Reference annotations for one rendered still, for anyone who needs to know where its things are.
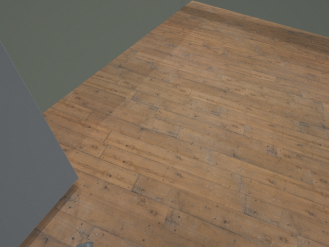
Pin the fridge door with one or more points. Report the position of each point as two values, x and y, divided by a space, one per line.
34 171

